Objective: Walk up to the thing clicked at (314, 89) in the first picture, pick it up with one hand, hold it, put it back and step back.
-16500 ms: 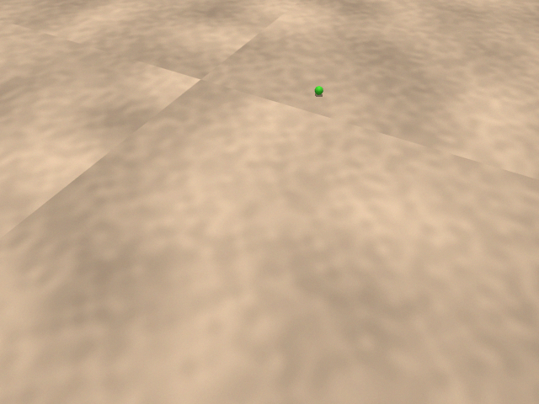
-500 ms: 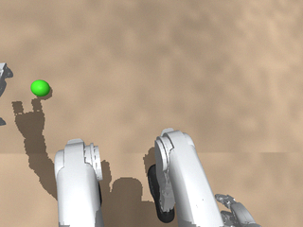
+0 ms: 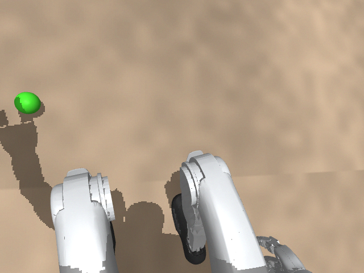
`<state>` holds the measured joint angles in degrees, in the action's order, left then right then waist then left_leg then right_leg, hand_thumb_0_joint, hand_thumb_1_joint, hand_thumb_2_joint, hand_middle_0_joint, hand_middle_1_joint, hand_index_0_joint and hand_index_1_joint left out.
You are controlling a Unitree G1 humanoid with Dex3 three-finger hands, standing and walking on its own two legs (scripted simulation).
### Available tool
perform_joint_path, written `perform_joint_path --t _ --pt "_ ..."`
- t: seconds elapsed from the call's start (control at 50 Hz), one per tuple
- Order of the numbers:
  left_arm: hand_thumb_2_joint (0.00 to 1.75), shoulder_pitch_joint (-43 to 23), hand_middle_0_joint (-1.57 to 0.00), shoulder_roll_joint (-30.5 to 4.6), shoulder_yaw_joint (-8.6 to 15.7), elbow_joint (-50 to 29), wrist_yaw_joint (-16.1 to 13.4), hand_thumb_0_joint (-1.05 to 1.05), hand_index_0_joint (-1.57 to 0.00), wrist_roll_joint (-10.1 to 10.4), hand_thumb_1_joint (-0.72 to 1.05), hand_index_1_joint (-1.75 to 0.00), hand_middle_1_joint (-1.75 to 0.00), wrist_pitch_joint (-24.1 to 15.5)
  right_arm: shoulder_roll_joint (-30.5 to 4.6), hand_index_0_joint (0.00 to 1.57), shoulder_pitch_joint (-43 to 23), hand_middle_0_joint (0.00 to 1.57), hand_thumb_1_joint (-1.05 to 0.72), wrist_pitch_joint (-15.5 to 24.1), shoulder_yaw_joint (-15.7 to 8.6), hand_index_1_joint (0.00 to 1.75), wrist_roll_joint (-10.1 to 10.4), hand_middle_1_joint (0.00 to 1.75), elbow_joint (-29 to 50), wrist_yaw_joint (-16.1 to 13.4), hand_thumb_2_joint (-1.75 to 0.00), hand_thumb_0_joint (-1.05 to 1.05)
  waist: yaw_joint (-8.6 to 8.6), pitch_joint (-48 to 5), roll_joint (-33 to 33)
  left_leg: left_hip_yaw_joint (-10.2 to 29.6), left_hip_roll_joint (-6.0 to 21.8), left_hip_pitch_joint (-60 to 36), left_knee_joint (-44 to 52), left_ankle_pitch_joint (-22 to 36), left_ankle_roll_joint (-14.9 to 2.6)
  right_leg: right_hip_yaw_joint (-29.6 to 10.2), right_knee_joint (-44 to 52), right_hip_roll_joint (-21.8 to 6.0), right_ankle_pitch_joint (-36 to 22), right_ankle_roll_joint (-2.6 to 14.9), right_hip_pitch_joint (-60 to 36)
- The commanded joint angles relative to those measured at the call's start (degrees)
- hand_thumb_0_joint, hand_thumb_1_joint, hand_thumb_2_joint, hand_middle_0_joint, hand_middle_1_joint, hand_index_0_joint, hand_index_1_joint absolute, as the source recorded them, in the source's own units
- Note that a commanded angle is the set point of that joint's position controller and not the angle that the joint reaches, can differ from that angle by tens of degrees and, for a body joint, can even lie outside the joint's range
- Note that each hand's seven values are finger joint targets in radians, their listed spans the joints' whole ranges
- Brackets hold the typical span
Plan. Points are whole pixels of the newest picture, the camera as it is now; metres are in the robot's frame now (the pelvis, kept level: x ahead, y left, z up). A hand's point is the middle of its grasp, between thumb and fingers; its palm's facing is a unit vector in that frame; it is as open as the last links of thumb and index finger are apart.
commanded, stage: rise first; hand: left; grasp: from above
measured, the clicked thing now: (27, 103) +0.50 +0.31 -0.30
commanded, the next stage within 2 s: none
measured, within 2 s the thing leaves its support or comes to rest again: neither
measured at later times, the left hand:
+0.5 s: hand out of the picture +0.45 +0.35 -0.19, palm faces -0.45 -0.09 -0.89, open 14.1 cm
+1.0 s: hand out of the picture +0.46 +0.34 -0.20, palm faces -0.45 -0.09 -0.89, open 13.9 cm
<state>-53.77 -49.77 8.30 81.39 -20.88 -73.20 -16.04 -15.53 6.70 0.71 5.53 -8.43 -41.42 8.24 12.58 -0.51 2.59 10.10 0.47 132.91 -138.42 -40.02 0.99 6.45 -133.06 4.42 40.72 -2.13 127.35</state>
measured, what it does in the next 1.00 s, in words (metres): stands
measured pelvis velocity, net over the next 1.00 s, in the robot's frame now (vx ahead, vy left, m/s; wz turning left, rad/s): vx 0.00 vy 0.00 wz -0.02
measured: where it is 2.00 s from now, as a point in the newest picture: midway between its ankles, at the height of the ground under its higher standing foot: (150, 251)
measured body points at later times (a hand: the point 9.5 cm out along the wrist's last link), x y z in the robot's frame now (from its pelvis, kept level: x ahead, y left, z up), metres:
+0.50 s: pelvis +0.00 +0.00 -0.01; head +0.25 +0.10 +0.35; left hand +0.47 +0.35 -0.14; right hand +0.06 -0.27 -0.10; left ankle +0.07 +0.13 -0.30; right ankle +0.09 -0.12 -0.30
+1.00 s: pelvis +0.00 +0.00 -0.01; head +0.26 +0.10 +0.34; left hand +0.48 +0.35 -0.15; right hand +0.05 -0.26 -0.10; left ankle +0.07 +0.13 -0.30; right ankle +0.09 -0.12 -0.30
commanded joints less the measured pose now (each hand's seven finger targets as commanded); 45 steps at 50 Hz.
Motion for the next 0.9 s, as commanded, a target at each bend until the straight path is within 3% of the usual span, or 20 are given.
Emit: perform_joint_path --t 0.0,0.04,0.08,0.12,0.22,0.26,0.3,0.34,0.38,0.54,0.58,0.68,0.74,0.8,0.84,0.88 --pt "1.01 -16.2 -0.08 -16.53 2.4 -8.47 -2.27 0.0 -0.07 1.22 -0.56 -1.02 -1.01 -0.11 -14.79 0.2 11.66 0.2 -0.91 -0.07 -4.64 0.3 -0.04 0.3 0.29 -0.78 -0.9 0.0 -0.53 -40.77 -21.51 -5.17 0.2 -32.07 13.72 12.58 -2.37 4.1 12.12 0.77 -14.86 4.01 -17.46" --pt "1.02 -16.6 -0.07 -15.35 1.36 -7.58 -2.19 0.0 -0.07 0.95 -0.57 -1.02 -1.01 0.1 -14.63 0.2 12.0 0.2 -0.91 -0.1 -4.25 0.3 -0.17 0.3 0.31 -0.66 -0.9 0.0 0.45 -39.54 -20.5 -5.17 0.14 -31.26 13.36 12.65 -2.56 4.21 12.38 0.86 -14.94 3.91 -17.38" --pt "1.02 -16.7 -0.08 -16.05 1.61 -7.42 -2.45 0.0 -0.07 1.03 -0.57 -1.02 -1.01 -0.01 -14.71 0.2 11.37 0.2 -0.91 -0.08 -4.04 0.3 -0.08 0.3 0.42 -0.79 -0.9 0.0 -0.13 -39.25 -20.7 -5.18 0.07 -30.78 13.59 11.56 -2.58 4.19 12.39 0.9 -14.12 3.99 -16.74" --pt "1.02 -17.14 -0.07 -15.84 1.22 -6.48 -2.66 0.0 -0.07 0.78 -0.57 -1.02 -1.02 0.07 -14.86 0.2 11.46 0.2 -0.91 -0.02 -3.89 0.3 -0.11 0.3 0.5 -0.82 -0.9 0.0 0.55 -38.21 -20.36 -5.09 0.14 -29.76 13.51 9.79 -2.57 4.36 12.55 0.94 -12.87 3.99 -16.18" --pt "1.02 -16.88 -0.08 -15.36 0.95 -6.06 -3.02 0.0 -0.07 0.8 -0.57 -1.02 -1.02 0.79 -14.92 0.2 11.52 0.2 -0.91 0.26 -3.64 0.3 -0.12 0.3 0.24 -0.83 -0.9 0.0 0.33 -39.27 -21.61 -4.9 0.19 -32.41 13.32 12.73 -2.37 4.42 11.86 0.77 -15.13 4.04 -16.06" --pt "1.02 -18.1 -0.08 -15.27 0.38 -6.38 -2.89 0.0 -0.08 0.64 -0.56 -1.02 -1.01 0.96 -14.9 0.2 11.87 0.2 -0.91 0.26 -3.42 0.3 -0.17 0.3 0.25 -0.73 -0.9 0.0 1.36 -39.28 -21.79 -5.02 0.13 -31.6 12.94 13.14 -2.43 4.37 12.05 0.89 -15.78 3.93 -16.79" --pt "1.01 -18.4 -0.09 -16.69 1.6 -6.95 -3.08 0.0 -0.08 0.91 -0.56 -1.01 -1.0 1.03 -15.16 0.2 11.8 0.2 -0.91 0.36 -3.54 0.3 -0.13 0.3 0.27 -0.82 -0.9 0.0 0.61 -39.4 -22.78 -4.9 0.21 -32.02 13.37 12.98 -2.19 4.44 11.65 0.61 -15.51 3.98 -16.5" --pt "1.02 -18.73 -0.08 -15.3 0.01 -5.81 -2.72 0.0 -0.07 0.89 -0.57 -1.02 -1.01 0.98 -14.92 0.2 11.56 0.2 -0.91 0.41 -3.11 0.3 -0.24 0.3 0.52 -0.65 -0.9 0.0 1.57 -38.43 -22.22 -4.74 0.24 -30.92 13.11 12.21 -2.29 4.63 11.79 0.83 -15.09 4.03 -16.28" --pt "1.01 -18.63 -0.08 -16.49 0.94 -5.51 -2.95 0.0 -0.08 1.11 -0.55 -1.02 -1.01 1.06 -15.06 0.2 11.84 0.2 -0.91 0.37 -3.01 0.3 -0.01 0.3 0.64 -0.73 -0.9 0.0 1.23 -38.39 -20.68 -5.06 0.09 -29.69 12.79 11.62 -2.57 4.39 12.29 0.89 -14.74 3.87 -17.01" --pt "1.0 -18.73 -0.09 -16.5 0.11 -3.42 -3.23 0.0 -0.08 0.61 -0.55 -1.02 -1.01 1.15 -15.31 0.2 12.04 0.2 -0.91 0.78 -2.11 0.3 -0.54 0.3 0.65 -0.77 -0.9 0.0 2.23 -37.66 -21.66 -5.0 0.2 -30.19 12.01 12.35 -2.53 4.65 12.0 1.04 -15.35 3.78 -17.18" --pt "1.0 -20.01 -0.09 -17.62 0.83 -4.08 -3.53 0.0 -0.08 0.67 -0.55 -1.02 -1.01 1.23 -15.71 0.2 12.25 0.2 -0.91 0.88 -2.1 0.3 -0.43 0.3 0.61 -0.8 -0.9 0.0 2.45 -38.09 -23.11 -4.67 0.25 -31.02 12.35 13.32 -2.24 4.87 11.29 0.82 -16.14 3.85 -16.77" --pt "0.99 -20.27 -0.09 -16.86 -0.29 -2.88 -3.5 0.0 -0.09 0.83 -0.54 -1.02 -1.02 1.42 -15.67 0.2 12.05 0.2 -0.9 0.93 -1.67 0.3 -0.58 0.3 1.03 -0.78 -0.9 0.0 3.16 -36.62 -21.69 -4.74 0.28 -28.66 12.02 10.96 -2.52 4.98 11.98 1.09 -14.56 3.74 -16.71" --pt "1.0 -20.88 -0.09 -18.42 0.61 -4.02 -3.76 0.0 -0.09 0.88 -0.54 -1.01 -1.01 1.4 -15.9 0.2 12.21 0.2 -0.9 1.04 -1.34 0.3 -0.63 0.3 1.06 -0.85 -0.9 0.0 2.56 -37.88 -22.8 -4.78 0.33 -29.65 12.22 11.3 -2.32 5.07 11.69 1.11 -14.79 3.82 -17.46" --pt "0.99 -20.41 -0.09 -16.93 -0.91 -1.95 -3.65 0.0 -0.09 0.72 -0.54 -1.01 -1.01 1.59 -15.93 0.2 11.83 0.2 -0.9 1.2 -1.23 0.3 -0.53 0.3 1.27 -0.79 -0.9 0.0 3.54 -36.45 -23.1 -4.13 0.37 -29.75 12.48 10.63 -2.16 5.46 11.07 1.05 -14.08 4.03 -15.45" --pt "0.99 -21.2 -0.1 -18.39 -0.12 -2.66 -3.93 0.0 -0.1 0.74 -0.53 -1.01 -1.0 1.55 -16.07 0.2 11.97 0.2 -0.9 1.36 -1.14 0.3 -0.58 0.3 1.35 -0.99 -0.9 0.0 3.53 -36.46 -22.46 -4.5 0.35 -28.66 11.89 9.98 -2.45 5.29 11.77 1.18 -13.82 3.83 -16.08" --pt "0.98 -20.18 -0.1 -18.68 0.27 -2.56 -4.24 0.0 -0.1 0.86 -0.53 -1.0 -1.0 1.72 -16.0 0.2 12.06 0.2 -0.9 1.42 -0.85 0.3 -0.66 0.3 1.19 -1.0 -0.9 0.0 2.74 -37.31 -22.74 -4.83 0.33 -29.14 11.66 11.76 -2.37 5.08 11.44 1.09 -15.31 3.79 -17.36"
